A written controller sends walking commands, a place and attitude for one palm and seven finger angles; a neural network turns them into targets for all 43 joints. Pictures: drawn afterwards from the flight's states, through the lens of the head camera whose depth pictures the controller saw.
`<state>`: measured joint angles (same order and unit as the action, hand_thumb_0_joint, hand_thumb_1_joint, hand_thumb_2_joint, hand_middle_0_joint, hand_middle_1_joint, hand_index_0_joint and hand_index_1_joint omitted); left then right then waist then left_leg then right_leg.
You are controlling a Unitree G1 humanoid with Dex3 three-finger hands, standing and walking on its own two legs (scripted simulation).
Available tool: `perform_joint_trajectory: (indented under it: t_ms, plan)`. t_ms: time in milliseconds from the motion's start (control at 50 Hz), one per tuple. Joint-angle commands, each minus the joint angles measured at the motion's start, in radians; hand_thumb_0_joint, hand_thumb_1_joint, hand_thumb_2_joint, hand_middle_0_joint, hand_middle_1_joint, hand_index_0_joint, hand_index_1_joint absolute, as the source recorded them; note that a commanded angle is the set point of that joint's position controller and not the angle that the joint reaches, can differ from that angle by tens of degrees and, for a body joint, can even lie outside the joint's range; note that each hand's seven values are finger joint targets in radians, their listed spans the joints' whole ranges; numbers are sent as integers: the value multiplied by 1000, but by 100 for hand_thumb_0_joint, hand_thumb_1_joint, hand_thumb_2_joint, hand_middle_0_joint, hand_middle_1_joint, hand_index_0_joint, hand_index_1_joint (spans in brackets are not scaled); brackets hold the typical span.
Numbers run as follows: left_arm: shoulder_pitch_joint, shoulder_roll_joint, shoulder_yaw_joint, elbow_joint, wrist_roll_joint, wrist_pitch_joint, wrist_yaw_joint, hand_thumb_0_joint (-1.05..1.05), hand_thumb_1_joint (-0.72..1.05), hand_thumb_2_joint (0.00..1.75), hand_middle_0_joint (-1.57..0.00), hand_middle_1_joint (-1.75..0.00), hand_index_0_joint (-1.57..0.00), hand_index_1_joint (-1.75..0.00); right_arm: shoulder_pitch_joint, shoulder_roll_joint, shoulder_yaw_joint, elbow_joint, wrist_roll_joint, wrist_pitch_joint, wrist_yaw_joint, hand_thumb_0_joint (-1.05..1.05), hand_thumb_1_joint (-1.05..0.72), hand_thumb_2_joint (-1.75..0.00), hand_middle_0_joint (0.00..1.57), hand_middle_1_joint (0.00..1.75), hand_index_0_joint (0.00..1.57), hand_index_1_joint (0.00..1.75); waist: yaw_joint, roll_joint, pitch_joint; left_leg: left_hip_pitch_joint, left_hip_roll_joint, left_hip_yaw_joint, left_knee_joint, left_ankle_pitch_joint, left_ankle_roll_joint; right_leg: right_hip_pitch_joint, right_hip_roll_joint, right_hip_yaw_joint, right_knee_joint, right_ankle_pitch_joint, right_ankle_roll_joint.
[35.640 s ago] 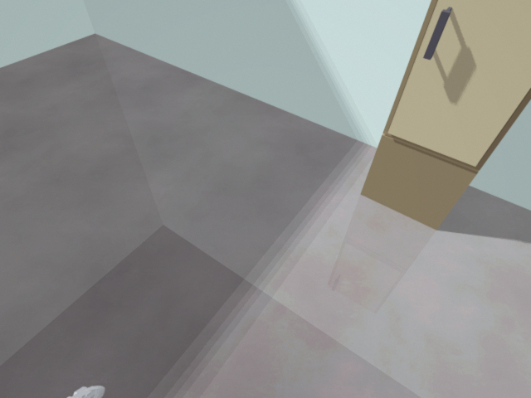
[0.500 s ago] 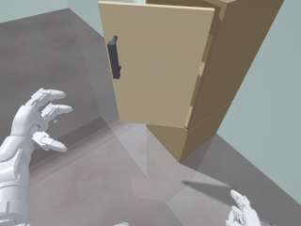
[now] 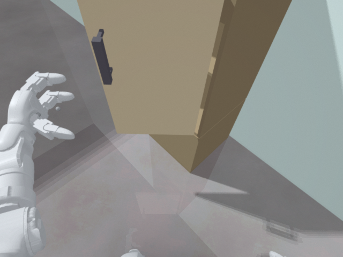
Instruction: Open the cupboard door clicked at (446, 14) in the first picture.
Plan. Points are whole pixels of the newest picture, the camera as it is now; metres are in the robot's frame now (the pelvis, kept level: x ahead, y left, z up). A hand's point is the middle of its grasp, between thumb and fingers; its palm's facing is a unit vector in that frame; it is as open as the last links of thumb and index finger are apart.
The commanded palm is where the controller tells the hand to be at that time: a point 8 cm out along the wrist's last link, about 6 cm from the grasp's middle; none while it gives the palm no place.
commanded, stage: move the hooked fingers beside the handle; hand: left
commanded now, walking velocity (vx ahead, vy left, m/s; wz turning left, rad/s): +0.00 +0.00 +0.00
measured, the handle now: (104, 57) +0.62 +0.20 +0.10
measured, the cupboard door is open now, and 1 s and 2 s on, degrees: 46 46 46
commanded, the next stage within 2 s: slide the fingers in behind the handle in 1.88 s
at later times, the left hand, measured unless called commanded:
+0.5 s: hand (70, 83) +0.49 +0.25 +0.12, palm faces +0.01 -1.00 -0.01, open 14.0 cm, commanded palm +0.48 +0.31 +0.11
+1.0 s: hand (77, 63) +0.57 +0.26 +0.12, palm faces +0.01 -1.00 -0.01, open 14.0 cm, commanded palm +0.55 +0.30 +0.10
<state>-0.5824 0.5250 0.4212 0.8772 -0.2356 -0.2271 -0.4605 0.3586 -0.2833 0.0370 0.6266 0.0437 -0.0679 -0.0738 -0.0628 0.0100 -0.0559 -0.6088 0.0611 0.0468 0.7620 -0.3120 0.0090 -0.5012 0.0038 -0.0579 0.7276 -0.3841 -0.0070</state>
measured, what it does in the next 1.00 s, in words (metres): stands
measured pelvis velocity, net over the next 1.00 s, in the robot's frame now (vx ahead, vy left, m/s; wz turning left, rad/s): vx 0.01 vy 0.01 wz -0.04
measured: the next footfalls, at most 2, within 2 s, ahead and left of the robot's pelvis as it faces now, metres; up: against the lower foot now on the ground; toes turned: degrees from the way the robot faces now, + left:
none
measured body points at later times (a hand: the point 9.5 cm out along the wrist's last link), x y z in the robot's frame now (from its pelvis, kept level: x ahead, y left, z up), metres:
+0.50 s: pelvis +0.00 +0.00 -0.01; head +0.10 +0.02 +0.43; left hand +0.48 +0.31 +0.12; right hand +0.02 -0.28 -0.12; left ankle +0.04 +0.11 -0.71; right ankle -0.01 -0.12 -0.71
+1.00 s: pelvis +0.01 +0.01 -0.02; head +0.16 +0.03 +0.40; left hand +0.56 +0.31 +0.12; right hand -0.05 -0.26 -0.11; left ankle +0.04 +0.11 -0.71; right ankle -0.01 -0.12 -0.71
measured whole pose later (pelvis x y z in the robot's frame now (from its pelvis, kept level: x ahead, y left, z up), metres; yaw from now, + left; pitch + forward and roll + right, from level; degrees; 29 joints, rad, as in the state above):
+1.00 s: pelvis +0.01 +0.01 -0.02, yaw -2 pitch +22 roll -4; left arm -1.16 0.88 0.50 1.37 -0.03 -0.25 -0.43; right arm 0.46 -0.29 0.07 0.62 0.00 0.07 -0.06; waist -0.25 0.02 -0.07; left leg -0.92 0.10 0.03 0.91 -0.37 0.02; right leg -0.79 0.04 -0.06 0.81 -0.40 0.00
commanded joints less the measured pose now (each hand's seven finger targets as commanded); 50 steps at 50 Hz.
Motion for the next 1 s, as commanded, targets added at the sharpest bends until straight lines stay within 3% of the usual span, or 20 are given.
perform_joint_trajectory:
  t_ms: [0, 60, 100, 140, 220, 300, 340, 380, 440, 500, 540, 580, 620, 680, 720, 800, 840, 880, 940, 980]
  plan:
    - [-454, 327, 60, -106, -13, -60, -2, 0, -50, 30, -30, -120, -30, -120, 41, -176, -65, -96, 6, -16, -16, 0, -90, -90, 20, 30, 20, 30, -8, 69, -307, 268, -41, -61, -71, 206, 26, -21, 39, 20, -87, 284, -8]
    - [-530, 381, 84, -73, 5, -83, 1, 0, -50, 30, -30, -120, -30, -120, 63, -180, -66, -88, 1, 0, -17, 0, -90, -90, 20, 30, 20, 30, -13, 97, -352, 277, -40, -64, -55, 225, 26, -25, 41, 24, -73, 293, -10]
    - [-538, 355, 64, -81, 12, -105, -2, 0, -50, 30, -30, -120, -30, -120, 73, -177, -70, -87, -2, 6, -12, 0, -90, -90, 20, 30, 20, 30, -14, 136, -390, 321, -37, -68, -42, 272, 22, -47, 42, 21, -62, 316, -12]
    - [-574, 324, 37, -34, 4, -114, -6, 0, -50, 30, -30, -120, -30, -120, 85, -176, -68, -77, -3, 17, -12, 0, -90, -90, 20, 30, 20, 30, -35, 85, -364, 299, -35, -69, -33, 267, 27, -60, 48, 20, -62, 312, -11]
    - [-626, 373, 46, 61, 29, -95, -5, 0, -50, 30, -30, -120, -30, -120, 97, -186, -67, -66, -2, 37, -12, 0, -90, -90, 20, 30, 20, 30, -50, 84, -332, 239, -35, -64, -26, 212, 31, -87, 42, 28, -63, 281, -3]
    - [-715, 444, 72, 82, 57, -105, 11, 0, -50, 30, -30, -120, -30, -120, 122, -193, -65, -60, -7, 50, -16, 0, -90, -90, 20, 30, 20, 30, -64, 93, -387, 225, -34, -68, -7, 221, 33, -86, 41, 36, -47, 289, 0]
    - [-761, 439, 63, 82, 62, -120, 17, 0, -50, 30, -30, -120, -30, -120, 135, -190, -65, -53, -11, 56, -15, 0, -90, -90, 20, 30, 20, 30, -79, 113, -406, 243, -32, -69, 12, 252, 34, -100, 45, 37, -39, 308, -1]
    - [-776, 481, 83, 119, 73, -123, 18, 0, -50, 30, -30, -120, -30, -120, 148, -195, -64, -48, -11, 64, -14, 0, -90, -90, 20, 30, 20, 30, -85, 108, -420, 231, -28, -72, 18, 240, 33, -109, 45, 39, -38, 298, 3]
    - [-787, 486, 82, 140, 77, -122, 12, 0, -50, 30, -30, -120, -30, -120, 166, -195, -62, -47, -16, 73, -11, 0, -90, -90, 20, 30, 20, 30, -85, 131, -449, 232, -30, -69, 31, 272, 34, -100, 49, 39, -28, 324, 0]
    - [-793, 540, 97, 203, 100, -95, 8, 0, -50, 30, -30, -120, -30, -120, 182, -200, -60, -45, -12, 89, -12, 0, -90, -90, 20, 30, 20, 30, -97, 117, -421, 180, -29, -64, 42, 261, 39, -110, 48, 44, -31, 332, 8]
    - [-827, 527, 80, 204, 102, -93, 9, 0, -50, 30, -30, -120, -30, -120, 195, -199, -57, -47, -16, 94, -13, 0, -90, -90, 20, 30, 20, 30, -109, 112, -411, 177, -28, -68, 43, 270, 40, -117, 51, 41, -30, 336, 7]
    - [-844, 564, 99, 189, 112, -99, 10, 0, -50, 30, -30, -120, -30, -120, 208, -204, -61, -45, -19, 101, -12, 0, -90, -90, 20, 30, 20, 30, -106, 154, -460, 205, -24, -71, 53, 290, 36, -130, 52, 42, -25, 340, 8]
    - [-883, 543, 72, 204, 119, -96, 11, 0, -50, 30, -30, -120, -30, -120, 220, -204, -58, -38, -21, 106, -9, 0, -90, -90, 20, 30, 20, 30, -126, 166, -437, 211, -20, -76, 55, 286, 34, -169, 55, 35, -27, 316, 7]
    - [-922, 556, 80, 195, 126, -100, 16, 0, -50, 30, -30, -120, -30, -120, 245, -208, -61, -29, -29, 113, -8, 0, -90, -90, 20, 30, 20, 30, -132, 200, -483, 257, -13, -90, 65, 330, 30, -197, 58, 29, -20, 321, 4]
    - [-919, 556, 74, 255, 133, -81, 21, 0, -50, 30, -30, -120, -30, -120, 252, -209, -56, -29, -27, 117, -7, 0, -90, -90, 20, 30, 20, 30, -144, 168, -435, 209, -13, -87, 64, 294, 33, -204, 59, 28, -28, 297, 7]
    - [-1002, 612, 74, 285, 164, -68, 37, 0, -50, 30, -30, -120, -30, -120, 274, -216, -45, -26, -33, 120, -12, 0, -90, -90, 20, 30, 20, 30, -173, 175, -426, 178, -8, -92, 76, 271, 37, -232, 58, 30, -27, 270, 12]
    - [-1031, 648, 94, 257, 176, -83, 45, 0, -50, 30, -30, -120, -30, -120, 289, -216, -42, -27, -41, 120, -14, 0, -90, -90, 20, 30, 20, 30, -170, 215, -480, 203, -7, -93, 92, 318, 36, -226, 60, 30, -12, 297, 7]
    - [-1046, 660, 91, 286, 184, -84, 44, 0, -50, 30, -30, -120, -30, -120, 299, -217, -39, -24, -43, 122, -12, 0, -90, -90, 20, 30, 20, 30, -180, 218, -487, 203, -3, -97, 104, 331, 33, -237, 62, 27, -8, 302, 9]
    - [-984, 651, 105, 272, 183, -81, 34, 0, -50, 30, -30, -120, -30, -120, 317, -213, -43, -33, -50, 130, -4, 0, -90, -90, 20, 30, 20, 30, -153, 258, -544, 253, -4, -101, 106, 425, 26, -226, 67, 16, 11, 357, 2]
    - [-940, 643, 107, 291, 183, -62, 26, 0, -50, 30, -30, -120, -30, -120, 320, -214, -46, -35, -48, 138, 1, 0, -90, -90, 20, 30, 20, 30, -149, 234, -530, 248, 0, -99, 109, 433, 25, -236, 71, 10, 9, 363, 6]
